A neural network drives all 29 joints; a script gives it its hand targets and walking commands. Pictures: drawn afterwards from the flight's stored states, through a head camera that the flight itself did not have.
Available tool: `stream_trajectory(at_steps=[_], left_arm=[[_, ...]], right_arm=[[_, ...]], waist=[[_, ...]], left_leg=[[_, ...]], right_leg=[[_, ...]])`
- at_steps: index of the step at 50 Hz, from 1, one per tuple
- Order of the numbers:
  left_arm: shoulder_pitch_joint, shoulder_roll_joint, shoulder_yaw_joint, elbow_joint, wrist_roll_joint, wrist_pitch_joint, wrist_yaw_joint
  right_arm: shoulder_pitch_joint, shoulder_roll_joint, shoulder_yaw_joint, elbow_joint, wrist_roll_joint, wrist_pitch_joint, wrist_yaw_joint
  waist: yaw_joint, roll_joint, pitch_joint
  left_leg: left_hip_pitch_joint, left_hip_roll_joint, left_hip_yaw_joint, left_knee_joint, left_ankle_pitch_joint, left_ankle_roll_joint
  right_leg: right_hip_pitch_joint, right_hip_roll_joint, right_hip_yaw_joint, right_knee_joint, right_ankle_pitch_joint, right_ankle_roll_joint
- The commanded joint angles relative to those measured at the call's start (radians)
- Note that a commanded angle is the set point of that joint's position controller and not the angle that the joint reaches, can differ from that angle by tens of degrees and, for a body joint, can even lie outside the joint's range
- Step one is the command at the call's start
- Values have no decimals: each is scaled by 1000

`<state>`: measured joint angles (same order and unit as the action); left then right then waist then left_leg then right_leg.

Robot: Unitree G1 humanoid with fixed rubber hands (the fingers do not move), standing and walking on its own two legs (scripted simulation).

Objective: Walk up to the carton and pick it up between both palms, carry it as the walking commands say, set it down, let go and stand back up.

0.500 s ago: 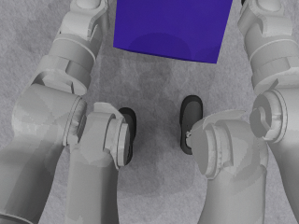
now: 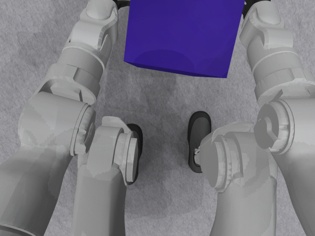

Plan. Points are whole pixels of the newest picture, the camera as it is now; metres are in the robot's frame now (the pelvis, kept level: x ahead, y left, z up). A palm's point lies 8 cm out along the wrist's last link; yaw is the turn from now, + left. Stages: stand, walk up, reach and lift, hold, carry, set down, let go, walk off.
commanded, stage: reach and lift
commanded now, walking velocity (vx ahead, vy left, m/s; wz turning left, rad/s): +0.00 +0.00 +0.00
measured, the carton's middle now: (178, 17) +0.53 -0.03 -0.23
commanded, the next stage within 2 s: none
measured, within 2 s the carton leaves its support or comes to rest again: leaves its support in 0.34 s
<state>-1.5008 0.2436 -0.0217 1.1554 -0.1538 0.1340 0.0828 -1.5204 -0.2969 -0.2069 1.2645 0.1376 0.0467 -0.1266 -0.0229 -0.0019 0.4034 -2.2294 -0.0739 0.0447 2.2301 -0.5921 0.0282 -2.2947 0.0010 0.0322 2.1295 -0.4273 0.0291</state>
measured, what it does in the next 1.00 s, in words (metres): stands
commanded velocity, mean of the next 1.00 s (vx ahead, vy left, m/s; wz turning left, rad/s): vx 0.00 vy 0.00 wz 0.00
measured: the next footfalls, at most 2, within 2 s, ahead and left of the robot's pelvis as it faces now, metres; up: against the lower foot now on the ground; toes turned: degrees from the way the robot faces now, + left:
none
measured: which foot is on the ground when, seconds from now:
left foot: down 0.00-1.00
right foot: down 0.00-1.00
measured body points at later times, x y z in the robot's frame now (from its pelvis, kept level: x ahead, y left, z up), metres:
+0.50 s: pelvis -0.01 +0.00 +0.01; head +0.36 -0.01 +0.25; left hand +0.56 +0.08 -0.17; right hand +0.57 -0.18 -0.14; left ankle +0.11 +0.10 -0.33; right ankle +0.15 -0.13 -0.33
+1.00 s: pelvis -0.02 -0.01 +0.02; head +0.32 -0.03 +0.31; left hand +0.54 +0.07 -0.11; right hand +0.54 -0.19 -0.09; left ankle +0.11 +0.10 -0.33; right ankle +0.15 -0.13 -0.33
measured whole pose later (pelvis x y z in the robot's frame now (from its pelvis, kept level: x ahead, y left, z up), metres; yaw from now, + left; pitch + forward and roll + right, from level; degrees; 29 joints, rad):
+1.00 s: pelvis -0.02 -0.01 +0.02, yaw +2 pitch +22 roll +2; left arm -1.42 0.22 0.07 0.92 -0.07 0.38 0.13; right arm -1.47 -0.16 -0.38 0.91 -0.04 0.28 -0.22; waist -0.09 0.00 0.52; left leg -1.97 -0.10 0.04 2.18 -0.59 0.00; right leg -2.06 0.01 0.05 2.11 -0.44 0.02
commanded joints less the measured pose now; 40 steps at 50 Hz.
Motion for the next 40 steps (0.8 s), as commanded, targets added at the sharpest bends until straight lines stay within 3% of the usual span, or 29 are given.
stream_trajectory(at_steps=[1,6,7,8,9,10,12,13,14,16,17,18,19,20,21,22,23,26,28,29,30,32,33,34,35,36,38,39,40], left_arm=[[-542,-1108,-123,-314,-17,-25,-237],[-571,-1132,-149,-362,-36,-23,-230],[-520,-1113,-85,-299,-6,-17,-227],[-530,-1133,-107,-406,-37,-21,-224],[-581,-1129,-133,-417,-47,-28,-219],[-607,-1123,-148,-446,-52,-24,-215],[-648,-1125,-174,-457,-69,-23,-209],[-675,-1146,-219,-597,-97,-20,-198],[-656,-1140,-188,-521,-81,-14,-193],[-630,-1160,-183,-548,-57,-3,-193],[-703,-1151,-224,-632,-82,-2,-187],[-700,-1173,-210,-616,-87,0,-187],[-728,-1199,-228,-634,-87,11,-186],[-724,-1202,-240,-668,-92,15,-190],[-703,-1186,-220,-639,-66,20,-187],[-706,-1233,-213,-677,-78,26,-187],[-700,-1216,-204,-622,-55,34,-193],[-759,-1207,-211,-687,-66,44,-192],[-788,-1239,-191,-735,-69,47,-190],[-769,-1239,-184,-712,-58,53,-189],[-796,-1202,-157,-742,-47,55,-190],[-881,-1240,-225,-831,-97,63,-191],[-938,-1190,-214,-869,-93,59,-190],[-905,-1179,-158,-773,-67,63,-193],[-945,-1145,-143,-784,-51,63,-191],[-929,-1151,-158,-806,-51,60,-197],[-963,-1135,-133,-831,-60,57,-194],[-976,-1155,-161,-823,-71,60,-191],[-948,-1126,-127,-761,-31,76,-191]], right_arm=[[-437,1017,127,-232,-46,37,292],[-421,1025,146,-254,-28,43,284],[-423,998,103,-225,-58,45,283],[-436,1016,140,-324,-41,51,281],[-425,1015,133,-305,-46,48,275],[-461,1023,155,-329,-14,49,270],[-448,1018,141,-314,-26,59,264],[-434,1083,180,-393,-10,71,261],[-436,1061,147,-346,-24,74,261],[-441,1111,183,-390,-6,89,268],[-439,1134,178,-396,5,100,266],[-426,1120,151,-386,-25,105,265],[-416,1124,172,-379,-13,113,264],[-385,1191,181,-388,-18,134,266],[-363,1225,160,-352,-21,141,276],[-406,1226,191,-433,-20,147,275],[-419,1204,153,-390,-32,152,280],[-329,1278,139,-335,-51,187,287],[-351,1309,146,-391,-66,202,291],[-335,1333,135,-377,-80,213,290],[-350,1338,118,-346,-75,223,295],[-365,1348,154,-425,-56,239,298],[-318,1372,123,-356,-84,257,295],[-352,1359,131,-344,-91,259,294],[-326,1388,78,-297,-98,268,291],[-309,1422,95,-291,-108,276,295],[-356,1440,97,-332,-110,284,289],[-328,1442,110,-312,-109,287,295],[-356,1425,72,-291,-117,290,290]], waist=[[-177,83,-1221],[-176,122,-1270],[-180,107,-1196],[-172,86,-1342],[-198,96,-1370],[-178,94,-1439],[-219,108,-1471],[-200,102,-1654],[-226,108,-1579],[-179,96,-1680],[-186,103,-1782],[-229,94,-1805],[-208,136,-1831],[-206,86,-1885],[-189,102,-1842],[-189,76,-1966],[-205,105,-1913],[-200,94,-1897],[-183,71,-1962],[-204,42,-1944],[-148,59,-1908],[-186,67,-2087],[-196,44,-2041],[-152,19,-1934],[-165,51,-1886],[-152,-14,-1907],[-132,-4,-1918],[-152,-4,-1928],[-123,19,-1879]], left_leg=[[421,-96,-70,-209,284,-48],[453,-95,-66,-208,291,-54],[432,-89,-74,-214,266,-46],[506,-100,-71,-212,349,-48],[486,-104,-58,-198,323,-53],[501,-108,-47,-186,308,-47],[536,-99,-53,-188,307,-61],[672,-106,-57,-197,376,-60],[637,-95,-60,-191,352,-56],[671,-111,-35,-193,367,-52],[718,-109,-27,-193,366,-57],[745,-112,-42,-178,381,-59],[763,-99,-29,-187,364,-68],[789,-104,-33,-208,398,-62],[756,-107,-28,-214,385,-57],[817,-119,-10,-208,394,-55],[763,-113,-17,-196,356,-55],[748,-116,-12,-220,354,-51],[793,-124,-7,-231,350,-46],[779,-128,-9,-247,336,-40],[726,-128,15,-244,292,-42],[841,-132,12,-254,332,-48],[774,-131,24,-264,282,-45],[704,-123,20,-271,236,-34],[655,-123,36,-268,166,-32],[670,-123,33,-281,168,-27],[685,-123,38,-297,184,-16],[720,-123,34,-299,170,-24],[662,-116,38,-304,135,-26]], right_leg=[[532,99,-121,-28,231,-65],[531,102,-112,-33,238,-71],[472,99,-120,-35,193,-72],[581,102,-112,-45,262,-74],[568,102,-117,-45,260,-75],[625,108,-110,-46,268,-72],[616,102,-127,-37,255,-64],[684,107,-130,-38,292,-68],[624,104,-135,-37,262,-66],[696,117,-137,-45,289,-55],[754,114,-139,-46,307,-60],[732,117,-143,-53,290,-62],[746,114,-141,-48,286,-72],[804,125,-153,-44,335,-60],[784,125,-150,-48,338,-65],[877,130,-144,-69,350,-66],[826,128,-146,-51,325,-62],[843,134,-140,-74,342,-71],[869,133,-137,-89,315,-69],[879,140,-140,-100,314,-64],[892,137,-121,-114,289,-66],[971,145,-133,-120,333,-69],[983,140,-121,-139,310,-66],[960,142,-113,-134,268,-64],[936,139,-107,-150,223,-64],[984,138,-112,-156,223,-55],[996,143,-96,-170,225,-56],[1000,139,-112,-165,216,-55],[990,140,-95,-174,197,-52]])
